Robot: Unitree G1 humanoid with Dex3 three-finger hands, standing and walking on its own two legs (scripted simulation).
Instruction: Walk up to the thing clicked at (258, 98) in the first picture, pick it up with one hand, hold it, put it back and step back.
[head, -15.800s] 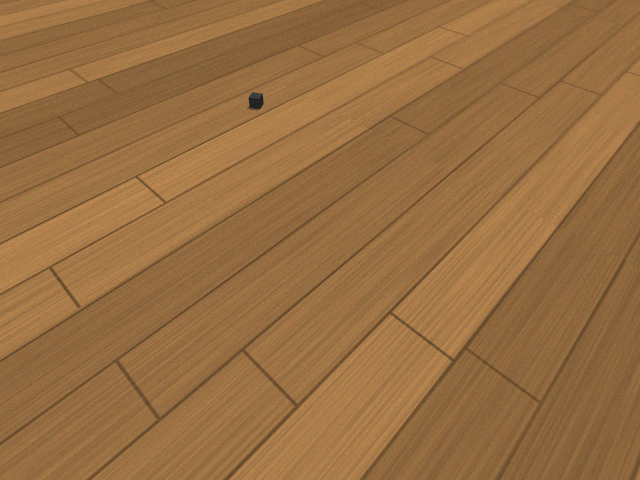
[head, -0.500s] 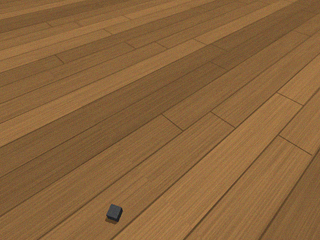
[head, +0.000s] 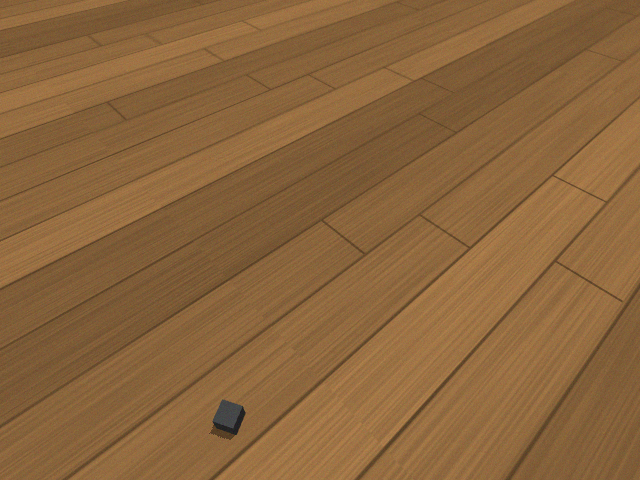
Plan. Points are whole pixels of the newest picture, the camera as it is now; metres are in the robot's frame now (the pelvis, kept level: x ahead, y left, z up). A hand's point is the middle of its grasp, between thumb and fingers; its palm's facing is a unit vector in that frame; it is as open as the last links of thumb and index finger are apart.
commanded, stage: stand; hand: left
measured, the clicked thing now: (229, 417) +0.44 +0.26 -0.75
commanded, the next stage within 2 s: walk up in 0.66 s
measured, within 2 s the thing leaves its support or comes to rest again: neither
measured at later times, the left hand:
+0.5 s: hand out of the picture +0.06 +0.25 -0.15, palm faces -0.04 -0.93 -0.35, open 7.4 cm
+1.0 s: hand out of the picture +0.08 +0.31 -0.19, palm faces -0.03 -0.92 -0.38, open 7.4 cm
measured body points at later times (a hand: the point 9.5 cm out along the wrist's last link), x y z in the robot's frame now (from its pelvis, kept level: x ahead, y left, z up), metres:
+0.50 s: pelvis -0.01 -0.01 +0.00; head +0.00 -0.01 +0.45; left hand +0.07 +0.30 -0.13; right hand +0.05 -0.31 -0.14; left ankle -0.01 +0.15 -0.75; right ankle +0.02 -0.14 -0.75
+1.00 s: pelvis -0.07 +0.04 -0.03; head +0.01 +0.06 +0.41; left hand +0.08 +0.36 -0.16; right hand +0.00 -0.29 -0.14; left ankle -0.07 +0.14 -0.75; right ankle +0.00 -0.12 -0.73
